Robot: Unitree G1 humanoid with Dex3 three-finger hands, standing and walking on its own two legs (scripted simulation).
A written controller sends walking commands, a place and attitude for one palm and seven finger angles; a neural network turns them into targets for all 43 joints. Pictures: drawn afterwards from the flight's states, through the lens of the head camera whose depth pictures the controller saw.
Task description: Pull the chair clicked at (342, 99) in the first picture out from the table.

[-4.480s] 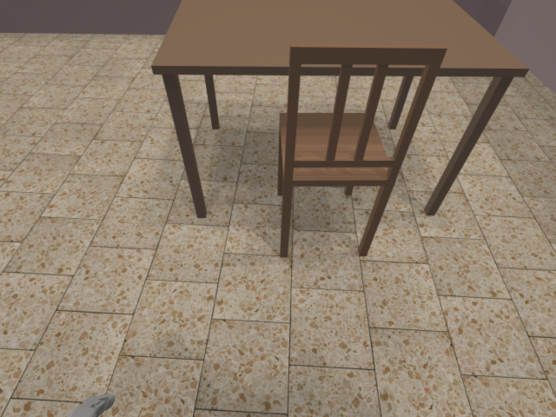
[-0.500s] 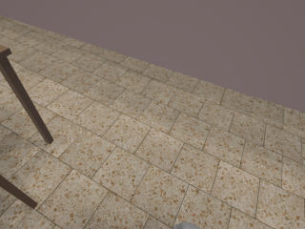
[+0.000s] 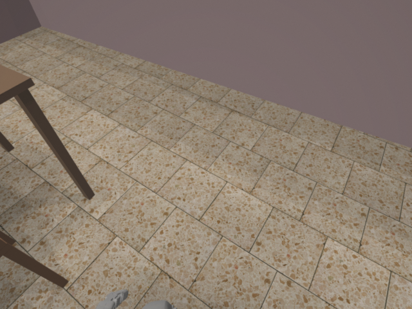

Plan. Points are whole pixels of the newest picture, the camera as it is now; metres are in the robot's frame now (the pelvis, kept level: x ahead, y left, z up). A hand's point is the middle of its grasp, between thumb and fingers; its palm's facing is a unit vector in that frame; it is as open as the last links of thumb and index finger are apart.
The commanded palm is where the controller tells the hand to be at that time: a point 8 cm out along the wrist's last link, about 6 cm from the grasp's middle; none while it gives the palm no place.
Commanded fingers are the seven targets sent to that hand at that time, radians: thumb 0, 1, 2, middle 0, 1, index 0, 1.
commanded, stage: turn to face it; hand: left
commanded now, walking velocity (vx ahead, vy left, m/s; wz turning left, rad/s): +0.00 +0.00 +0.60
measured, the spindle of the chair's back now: out of the picture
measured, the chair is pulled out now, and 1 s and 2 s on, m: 0.00 0.00 0.00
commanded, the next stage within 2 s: take the last steps up to it in 1.68 s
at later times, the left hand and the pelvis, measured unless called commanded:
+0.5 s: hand out of the picture +0.03 +0.28 -0.16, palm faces +0.30 -0.92 -0.26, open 7.4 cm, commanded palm none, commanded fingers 0.00 0.90 0.90 -0.20 -0.30 -0.20 -0.30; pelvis +0.00 +0.04 +0.01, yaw +15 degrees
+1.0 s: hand out of the picture -0.06 +0.18 -0.14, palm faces +0.58 -0.77 -0.28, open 7.4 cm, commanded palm none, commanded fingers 0.00 0.90 0.90 -0.20 -0.30 -0.20 -0.30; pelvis +0.00 -0.02 +0.01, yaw +36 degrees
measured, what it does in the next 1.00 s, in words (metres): steps on the spot, turning left: left foot, then right foot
